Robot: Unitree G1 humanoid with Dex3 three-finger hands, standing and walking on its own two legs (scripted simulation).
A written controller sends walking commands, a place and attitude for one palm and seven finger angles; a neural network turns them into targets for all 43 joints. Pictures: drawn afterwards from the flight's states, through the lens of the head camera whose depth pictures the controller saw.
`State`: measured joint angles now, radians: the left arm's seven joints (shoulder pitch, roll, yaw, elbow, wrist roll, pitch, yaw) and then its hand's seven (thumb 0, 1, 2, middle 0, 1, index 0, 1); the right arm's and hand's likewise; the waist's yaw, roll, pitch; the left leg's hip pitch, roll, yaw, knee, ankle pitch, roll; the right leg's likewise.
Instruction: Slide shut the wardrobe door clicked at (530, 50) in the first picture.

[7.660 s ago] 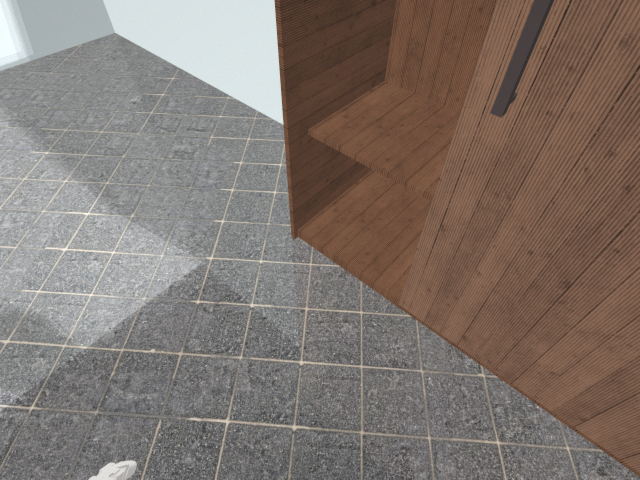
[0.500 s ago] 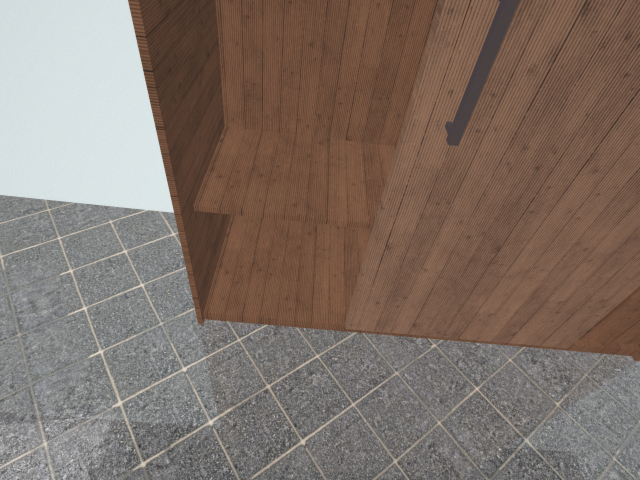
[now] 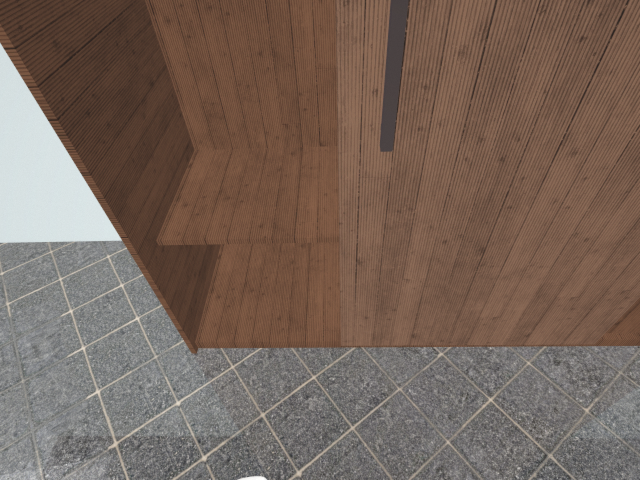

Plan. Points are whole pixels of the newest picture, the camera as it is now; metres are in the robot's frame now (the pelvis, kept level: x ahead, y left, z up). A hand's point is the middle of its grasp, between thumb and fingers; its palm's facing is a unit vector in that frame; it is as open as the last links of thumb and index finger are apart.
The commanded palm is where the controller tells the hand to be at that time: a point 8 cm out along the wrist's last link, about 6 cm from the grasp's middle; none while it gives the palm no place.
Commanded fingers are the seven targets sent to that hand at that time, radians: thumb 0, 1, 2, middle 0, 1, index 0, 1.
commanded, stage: take the last steps up to it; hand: right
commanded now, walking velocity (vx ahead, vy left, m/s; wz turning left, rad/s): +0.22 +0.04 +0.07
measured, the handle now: (391, 68) +0.64 -0.10 +0.22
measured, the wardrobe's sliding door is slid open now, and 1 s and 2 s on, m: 0.51 0.51 0.51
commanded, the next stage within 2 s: come to a stop and stand still in 0.22 s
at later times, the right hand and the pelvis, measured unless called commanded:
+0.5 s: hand (430, 426) +0.25 -0.16 -0.18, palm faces -0.03 +0.99 -0.17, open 7.4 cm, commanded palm none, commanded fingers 0.00 -0.90 -0.90 0.20 0.30 0.20 0.30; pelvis +0.15 +0.00 -0.02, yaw +2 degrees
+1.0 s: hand (507, 473) +0.19 -0.26 -0.19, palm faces +0.07 +0.98 -0.19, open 7.4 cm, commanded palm none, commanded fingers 0.00 -0.90 -0.90 0.20 0.30 0.20 0.30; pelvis +0.13 -0.07 -0.01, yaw +2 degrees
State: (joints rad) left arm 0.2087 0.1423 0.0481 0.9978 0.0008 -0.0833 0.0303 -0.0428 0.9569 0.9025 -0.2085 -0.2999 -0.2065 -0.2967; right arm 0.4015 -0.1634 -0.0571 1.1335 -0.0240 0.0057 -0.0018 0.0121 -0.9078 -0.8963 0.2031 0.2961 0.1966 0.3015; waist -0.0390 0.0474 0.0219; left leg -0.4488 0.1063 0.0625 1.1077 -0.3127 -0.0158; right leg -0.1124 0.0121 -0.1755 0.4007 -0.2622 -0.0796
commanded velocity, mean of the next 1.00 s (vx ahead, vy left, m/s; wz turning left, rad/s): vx -0.05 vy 0.00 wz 0.02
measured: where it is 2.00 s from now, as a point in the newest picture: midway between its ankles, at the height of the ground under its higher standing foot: outside the picture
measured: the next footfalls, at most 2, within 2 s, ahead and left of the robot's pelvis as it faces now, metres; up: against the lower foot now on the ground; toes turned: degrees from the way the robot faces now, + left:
left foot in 0.44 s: +0.24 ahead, +0.09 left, +0.00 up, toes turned +8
right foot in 0.88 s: +0.16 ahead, -0.15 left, +0.00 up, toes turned +1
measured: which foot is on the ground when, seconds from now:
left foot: up 0.00-0.42, down 0.44-0.90, up 0.92-1.00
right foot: down 0.00-0.46, up 0.48-0.86, down 0.88-1.00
